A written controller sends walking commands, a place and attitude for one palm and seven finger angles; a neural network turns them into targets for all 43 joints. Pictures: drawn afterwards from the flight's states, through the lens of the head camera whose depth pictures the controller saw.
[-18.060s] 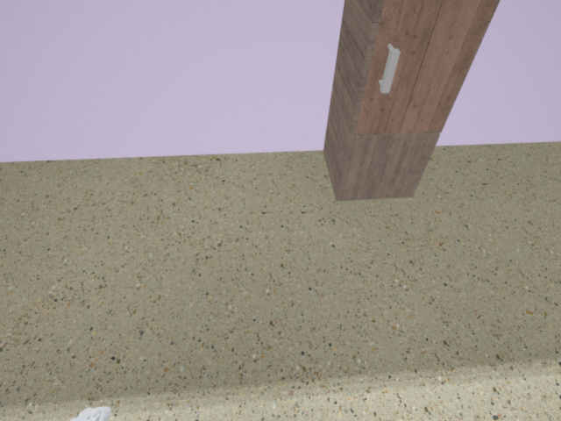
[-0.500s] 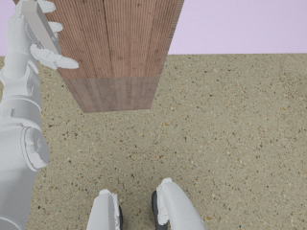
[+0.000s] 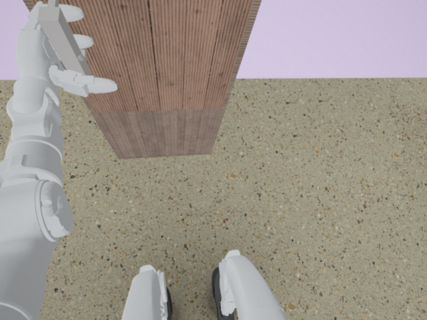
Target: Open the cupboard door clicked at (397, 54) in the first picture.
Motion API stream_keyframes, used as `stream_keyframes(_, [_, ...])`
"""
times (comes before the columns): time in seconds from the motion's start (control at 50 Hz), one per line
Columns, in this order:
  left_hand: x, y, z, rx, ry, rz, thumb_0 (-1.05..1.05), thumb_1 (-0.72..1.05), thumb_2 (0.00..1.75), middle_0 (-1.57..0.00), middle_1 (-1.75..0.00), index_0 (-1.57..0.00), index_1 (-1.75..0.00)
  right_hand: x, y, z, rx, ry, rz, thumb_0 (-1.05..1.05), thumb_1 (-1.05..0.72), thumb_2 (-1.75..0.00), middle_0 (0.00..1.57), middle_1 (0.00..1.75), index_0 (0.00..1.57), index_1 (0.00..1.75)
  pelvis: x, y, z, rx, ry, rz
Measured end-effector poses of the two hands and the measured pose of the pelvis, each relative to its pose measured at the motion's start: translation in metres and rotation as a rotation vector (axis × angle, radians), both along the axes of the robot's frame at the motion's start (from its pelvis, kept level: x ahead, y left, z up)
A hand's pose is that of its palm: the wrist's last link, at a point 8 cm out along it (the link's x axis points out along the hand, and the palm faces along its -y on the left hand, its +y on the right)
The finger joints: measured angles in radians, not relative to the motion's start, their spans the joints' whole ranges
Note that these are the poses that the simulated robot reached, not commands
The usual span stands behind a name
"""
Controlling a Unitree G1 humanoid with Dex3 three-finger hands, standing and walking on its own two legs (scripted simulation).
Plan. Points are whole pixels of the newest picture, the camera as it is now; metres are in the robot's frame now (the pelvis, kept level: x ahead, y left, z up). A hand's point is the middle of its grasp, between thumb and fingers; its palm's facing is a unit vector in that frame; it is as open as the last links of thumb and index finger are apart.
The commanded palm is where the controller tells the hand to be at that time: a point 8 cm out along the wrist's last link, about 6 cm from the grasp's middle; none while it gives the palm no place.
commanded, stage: close the thumb around the handle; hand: left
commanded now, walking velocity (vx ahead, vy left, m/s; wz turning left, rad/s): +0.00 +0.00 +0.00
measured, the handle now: (69, 39) +0.60 +0.18 +0.05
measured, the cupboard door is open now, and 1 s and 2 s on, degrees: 0 8 49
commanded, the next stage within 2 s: pull the door open along its arc in 0.52 s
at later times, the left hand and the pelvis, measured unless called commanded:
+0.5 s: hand (81, 58) +0.56 +0.16 +0.06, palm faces -0.01 -1.00 +0.00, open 5.9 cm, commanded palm +0.54 +0.19 +0.06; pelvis +0.00 +0.00 +0.00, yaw +0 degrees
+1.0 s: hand (86, 81) +0.51 +0.15 +0.06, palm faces -0.03 -1.00 -0.01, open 6.1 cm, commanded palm +0.45 +0.19 +0.06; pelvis +0.01 +0.00 +0.02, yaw -1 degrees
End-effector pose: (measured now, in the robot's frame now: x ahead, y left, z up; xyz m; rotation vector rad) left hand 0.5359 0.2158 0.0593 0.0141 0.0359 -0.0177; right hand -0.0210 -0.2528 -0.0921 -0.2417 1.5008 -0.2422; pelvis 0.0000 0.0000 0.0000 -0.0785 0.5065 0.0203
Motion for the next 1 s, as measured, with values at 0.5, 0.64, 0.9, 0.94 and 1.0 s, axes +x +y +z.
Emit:
stream_keyframes(0.5, [0.000, -0.001, 0.000, -0.012, 0.000, 0.006, 0.01, 0.67, 0.81, -0.39, -1.34, -0.39, -1.33, -0.003, -0.001, 0.001, -0.007, 0.006, 0.001, 0.00, -0.90, -0.90, 0.21, 0.30, 0.20, 0.30, -0.001, 0.000, -0.001, -0.002, 0.000, 0.003])
stream_keyframes(0.64, [0.000, 0.000, 0.000, -0.008, -0.001, 0.005, 0.01, 0.67, 0.81, -0.39, -1.34, -0.40, -1.34, -0.005, -0.001, 0.000, -0.008, 0.006, 0.001, 0.00, -0.90, -0.90, 0.21, 0.30, 0.20, 0.30, -0.002, 0.000, -0.002, -0.002, 0.000, 0.002])
stream_keyframes(0.9, [-0.019, -0.004, 0.000, -0.005, -0.005, 0.001, 0.01, 0.68, 0.74, -0.38, -1.35, -0.39, -1.35, 0.008, 0.004, 0.002, 0.029, -0.041, -0.035, 0.00, -0.90, -0.90, 0.21, 0.30, 0.20, 0.30, 0.004, 0.001, 0.008, 0.014, -0.023, -0.024])
stream_keyframes(0.94, [-0.028, -0.005, 0.000, -0.005, -0.006, -0.002, 0.01, 0.67, 0.73, -0.37, -1.35, -0.38, -1.35, 0.015, 0.005, 0.004, 0.039, -0.061, -0.037, 0.00, -0.90, -0.90, 0.21, 0.30, 0.20, 0.30, 0.007, 0.001, 0.012, 0.019, -0.032, -0.027])
stream_keyframes(1.0, [-0.045, -0.009, 0.000, -0.005, -0.008, -0.012, 0.01, 0.66, 0.71, -0.36, -1.35, -0.37, -1.35, 0.030, 0.005, 0.007, 0.054, -0.098, -0.031, 0.00, -0.90, -0.90, 0.21, 0.30, 0.20, 0.30, 0.012, 0.001, 0.017, 0.025, -0.046, -0.028])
